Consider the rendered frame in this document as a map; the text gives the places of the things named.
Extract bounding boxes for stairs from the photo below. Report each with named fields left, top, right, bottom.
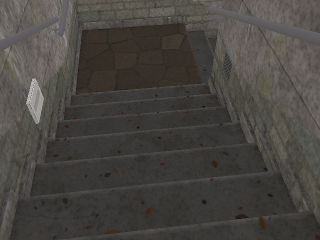
left=10, top=83, right=320, bottom=240
left=187, top=30, right=217, bottom=84

